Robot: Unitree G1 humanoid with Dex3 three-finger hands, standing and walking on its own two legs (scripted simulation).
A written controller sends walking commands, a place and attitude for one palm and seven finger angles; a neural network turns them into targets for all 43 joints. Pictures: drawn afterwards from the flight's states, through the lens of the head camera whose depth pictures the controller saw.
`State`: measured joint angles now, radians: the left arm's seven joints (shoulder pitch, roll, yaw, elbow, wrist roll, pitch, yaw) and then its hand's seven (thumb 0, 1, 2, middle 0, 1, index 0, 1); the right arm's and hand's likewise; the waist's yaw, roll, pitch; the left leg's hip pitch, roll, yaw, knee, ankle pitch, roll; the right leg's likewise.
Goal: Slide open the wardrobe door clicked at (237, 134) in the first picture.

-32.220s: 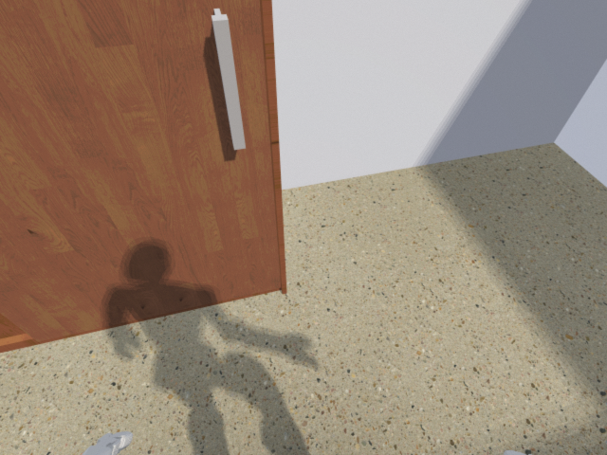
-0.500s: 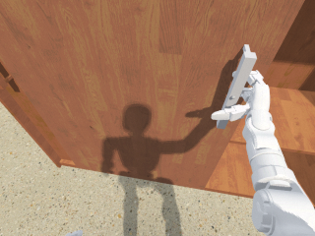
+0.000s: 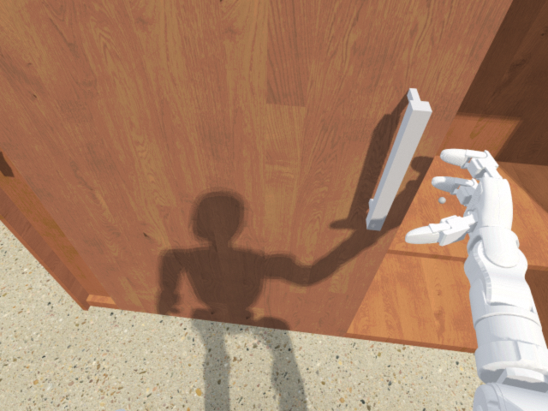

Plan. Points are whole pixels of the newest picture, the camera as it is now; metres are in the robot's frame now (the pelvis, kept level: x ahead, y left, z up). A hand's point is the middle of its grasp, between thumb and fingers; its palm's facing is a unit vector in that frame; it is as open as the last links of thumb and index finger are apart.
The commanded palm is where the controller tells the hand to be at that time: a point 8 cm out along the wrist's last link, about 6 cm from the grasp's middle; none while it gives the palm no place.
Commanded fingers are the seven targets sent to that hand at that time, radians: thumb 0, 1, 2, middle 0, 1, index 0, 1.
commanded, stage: slip the hand off the handle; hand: right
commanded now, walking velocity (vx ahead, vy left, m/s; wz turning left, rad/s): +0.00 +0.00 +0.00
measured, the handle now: (391, 166) +0.49 -0.14 +0.11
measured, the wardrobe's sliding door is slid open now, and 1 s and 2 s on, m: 0.67 0.67 0.67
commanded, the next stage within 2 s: draw the hand back to the body in 0.44 s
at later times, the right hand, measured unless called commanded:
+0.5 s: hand (446, 255) +0.31 -0.18 +0.12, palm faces +0.15 +0.98 -0.10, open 14.7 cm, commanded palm +0.29 -0.23 +0.13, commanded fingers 0.00 0.55 -0.20 0.25 1.15 0.25 1.15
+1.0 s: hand (491, 298) +0.25 -0.21 +0.14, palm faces +0.12 +0.99 -0.03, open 14.7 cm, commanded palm +0.21 -0.25 +0.15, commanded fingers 0.00 0.44 -0.25 0.25 1.09 0.25 1.09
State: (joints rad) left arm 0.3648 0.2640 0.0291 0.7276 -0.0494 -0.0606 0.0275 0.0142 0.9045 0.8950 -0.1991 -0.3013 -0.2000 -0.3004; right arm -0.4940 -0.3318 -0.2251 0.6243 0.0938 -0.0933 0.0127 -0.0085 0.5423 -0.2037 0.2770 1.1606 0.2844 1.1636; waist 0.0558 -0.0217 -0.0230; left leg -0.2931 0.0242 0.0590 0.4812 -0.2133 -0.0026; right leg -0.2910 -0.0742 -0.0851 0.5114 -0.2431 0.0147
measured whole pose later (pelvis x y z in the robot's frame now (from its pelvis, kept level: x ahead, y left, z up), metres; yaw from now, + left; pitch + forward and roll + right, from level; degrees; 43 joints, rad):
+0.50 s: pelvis +0.00 +0.00 +0.00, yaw -2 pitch -4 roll +0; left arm 0.17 0.22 -0.04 0.65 -0.05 -0.11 0.07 0.01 0.90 0.89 -0.20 -0.30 -0.20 -0.30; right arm -0.13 -0.23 -0.10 0.12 0.12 0.10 0.01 -0.01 0.55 -0.20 0.25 1.15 0.25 1.15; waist -0.03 -0.03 0.00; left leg -0.17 0.04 0.09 0.47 -0.23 0.00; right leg -0.18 -0.06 -0.06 0.49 -0.25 0.02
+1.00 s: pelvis +0.00 +0.01 +0.00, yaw -2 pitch -6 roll +0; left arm 0.21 0.26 -0.04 0.68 -0.06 -0.19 0.09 0.02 0.90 0.90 -0.20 -0.30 -0.20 -0.30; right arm 0.09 -0.28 -0.25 -0.09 0.28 0.11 0.20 -0.01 0.55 -0.20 0.25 1.15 0.25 1.14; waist -0.04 -0.04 0.01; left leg -0.13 0.02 0.10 0.47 -0.24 0.01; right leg -0.13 -0.07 -0.04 0.49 -0.24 0.03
